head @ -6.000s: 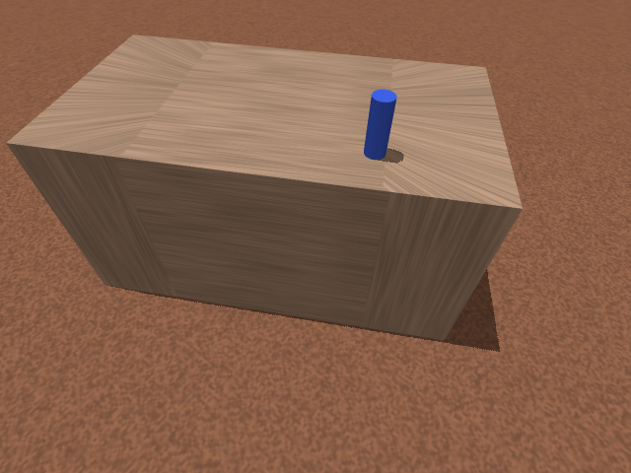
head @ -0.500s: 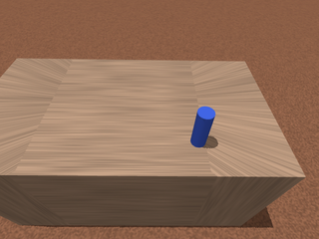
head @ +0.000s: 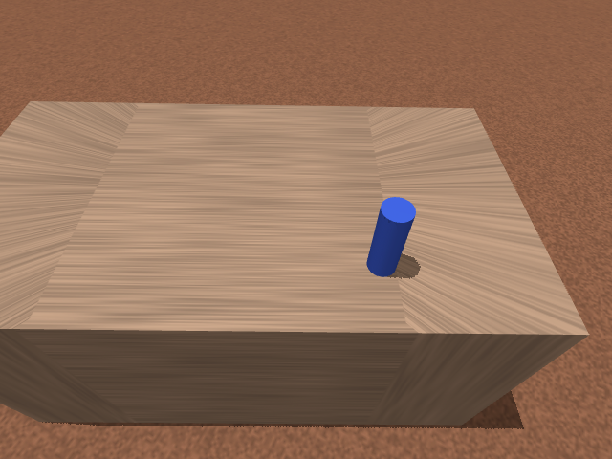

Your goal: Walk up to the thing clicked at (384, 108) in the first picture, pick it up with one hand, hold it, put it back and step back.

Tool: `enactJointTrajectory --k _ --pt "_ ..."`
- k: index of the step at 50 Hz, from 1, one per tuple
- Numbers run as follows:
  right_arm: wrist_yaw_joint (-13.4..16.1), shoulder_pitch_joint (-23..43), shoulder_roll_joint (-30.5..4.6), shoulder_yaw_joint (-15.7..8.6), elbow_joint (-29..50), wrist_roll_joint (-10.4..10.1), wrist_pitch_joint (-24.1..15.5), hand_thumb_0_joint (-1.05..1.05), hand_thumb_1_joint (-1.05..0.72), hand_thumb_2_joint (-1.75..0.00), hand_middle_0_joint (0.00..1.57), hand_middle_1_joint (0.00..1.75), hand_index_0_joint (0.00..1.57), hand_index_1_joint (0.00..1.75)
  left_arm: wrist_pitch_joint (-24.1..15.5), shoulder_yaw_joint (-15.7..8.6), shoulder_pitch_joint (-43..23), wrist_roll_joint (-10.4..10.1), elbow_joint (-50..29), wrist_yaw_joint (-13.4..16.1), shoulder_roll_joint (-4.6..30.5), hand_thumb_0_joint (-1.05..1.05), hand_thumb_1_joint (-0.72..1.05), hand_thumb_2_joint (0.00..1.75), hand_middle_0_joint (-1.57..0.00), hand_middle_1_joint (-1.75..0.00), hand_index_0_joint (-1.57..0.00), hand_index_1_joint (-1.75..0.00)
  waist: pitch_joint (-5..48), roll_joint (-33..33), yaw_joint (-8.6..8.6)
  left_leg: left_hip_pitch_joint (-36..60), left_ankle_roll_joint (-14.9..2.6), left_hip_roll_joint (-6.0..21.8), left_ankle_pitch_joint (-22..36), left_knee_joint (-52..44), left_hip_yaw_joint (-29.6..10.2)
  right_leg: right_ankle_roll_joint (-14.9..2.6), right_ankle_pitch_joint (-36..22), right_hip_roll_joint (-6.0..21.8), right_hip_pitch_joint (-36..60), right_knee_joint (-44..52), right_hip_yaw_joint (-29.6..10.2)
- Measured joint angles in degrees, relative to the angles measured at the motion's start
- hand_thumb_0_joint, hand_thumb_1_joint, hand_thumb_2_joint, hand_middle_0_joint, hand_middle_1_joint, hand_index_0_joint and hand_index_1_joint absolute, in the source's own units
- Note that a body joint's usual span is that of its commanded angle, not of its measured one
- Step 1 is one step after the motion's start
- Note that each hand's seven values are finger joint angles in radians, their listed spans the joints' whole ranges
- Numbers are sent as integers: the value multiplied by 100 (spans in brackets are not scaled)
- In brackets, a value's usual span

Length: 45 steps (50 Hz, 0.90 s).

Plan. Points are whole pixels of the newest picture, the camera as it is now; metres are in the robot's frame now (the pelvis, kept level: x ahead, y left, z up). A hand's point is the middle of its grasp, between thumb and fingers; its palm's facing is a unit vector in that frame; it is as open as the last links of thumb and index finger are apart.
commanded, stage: rise first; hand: right
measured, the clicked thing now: (389, 239) +0.48 -0.14 -0.05
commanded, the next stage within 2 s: go down in 1.44 s
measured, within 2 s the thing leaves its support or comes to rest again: neither
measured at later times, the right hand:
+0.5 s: hand (491, 435) +0.18 -0.24 -0.09, palm faces +0.23 +0.91 -0.35, open 16.5 cm
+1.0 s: hand (507, 416) +0.19 -0.24 -0.02, palm faces +0.27 +0.90 -0.35, open 17.4 cm
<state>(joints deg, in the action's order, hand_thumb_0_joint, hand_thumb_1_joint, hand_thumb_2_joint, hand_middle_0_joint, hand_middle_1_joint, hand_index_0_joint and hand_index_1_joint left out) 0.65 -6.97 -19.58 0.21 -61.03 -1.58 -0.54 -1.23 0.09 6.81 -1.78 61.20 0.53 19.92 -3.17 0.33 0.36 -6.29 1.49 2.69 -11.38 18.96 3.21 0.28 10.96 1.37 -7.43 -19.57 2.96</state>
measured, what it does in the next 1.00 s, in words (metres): stands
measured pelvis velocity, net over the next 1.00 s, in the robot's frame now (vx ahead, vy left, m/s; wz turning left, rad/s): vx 0.01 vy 0.01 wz -0.01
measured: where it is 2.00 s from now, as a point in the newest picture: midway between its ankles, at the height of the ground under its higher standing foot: outside the picture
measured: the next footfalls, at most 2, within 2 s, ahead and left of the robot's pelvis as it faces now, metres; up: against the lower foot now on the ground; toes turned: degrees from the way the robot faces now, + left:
none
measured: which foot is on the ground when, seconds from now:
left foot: down 0.00-1.00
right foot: down 0.00-1.00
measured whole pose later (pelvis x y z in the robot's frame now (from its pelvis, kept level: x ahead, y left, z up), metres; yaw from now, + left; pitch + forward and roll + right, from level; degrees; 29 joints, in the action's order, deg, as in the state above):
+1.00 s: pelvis +0.01 +0.01 +0.00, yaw +0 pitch -2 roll +0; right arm 3.2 -22.2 -15.9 -10.1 -9.8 -2.2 -4.8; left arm -2.9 -4.9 13.9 -1.1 34.6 4.0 13.5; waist -2.1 -1.3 1.7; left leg -6.0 0.4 2.0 -14.2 22.4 3.8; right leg 1.4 12.6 2.2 -6.6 -21.4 2.3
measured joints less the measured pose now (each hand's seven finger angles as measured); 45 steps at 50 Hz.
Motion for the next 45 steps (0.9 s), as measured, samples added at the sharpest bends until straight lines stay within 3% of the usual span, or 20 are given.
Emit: enactJointTrajectory --k 4,7,11,17,25,32,45 --pt "194 293 156 -285 518 -240 -359 1 -76 -75 14 20 14 19 -295 -207 -241 -230 -577 179 -193 1 76 76 -13 -20 -13 -20 -150 11 20 -440 -19 0 -109 403 -21 -4 90 19 -418 -364 4" --pt "265 562 238 -553 768 -177 -398 1 -60 -60 11 14 11 14 -320 -447 -472 -155 -773 241 -323 1 61 61 -10 -15 -10 -15 -69 19 32 -753 -37 -5 -160 610 -25 6 131 34 -722 -553 -2" --pt "284 355 271 -795 1372 -97 -383 1 -36 -40 9 10 9 9 -310 -612 -339 -37 -1157 251 -441 1 38 41 -7 -10 -8 -9 131 10 14 -783 -49 -35 -149 546 -26 24 132 61 -758 -511 0" --pt "346 -228 257 -802 2166 -111 -221 0 -2 -22 7 7 7 6 -161 -552 151 -31 -1625 306 -523 1 4 21 -5 -7 -7 -5 299 -57 24 -602 -67 -73 -176 427 -22 50 180 94 -590 -428 1" --pt "423 -655 326 -818 3073 -58 -208 0 32 -10 6 6 6 5 -143 -397 494 3 -2331 441 -657 0 -32 10 -6 -6 -7 -5 213 -109 74 -371 -83 -73 -241 407 1 76 195 91 -334 -336 -18" --pt "387 -950 327 -910 3789 -64 -228 -1 46 -6 6 6 6 5 -195 -329 627 27 -2600 411 -705 0 -45 7 -6 -7 -7 -5 255 -131 109 -187 -96 -71 -290 380 28 98 203 87 -136 -254 -42" --pt "286 -1382 360 -1024 4802 -78 -332 -1 53 -5 6 6 6 5 -160 -446 702 62 -2648 363 -647 -1 -51 6 -6 -7 -6 -6 134 -166 121 -18 -103 -66 -297 359 53 109 174 80 44 -187 -65"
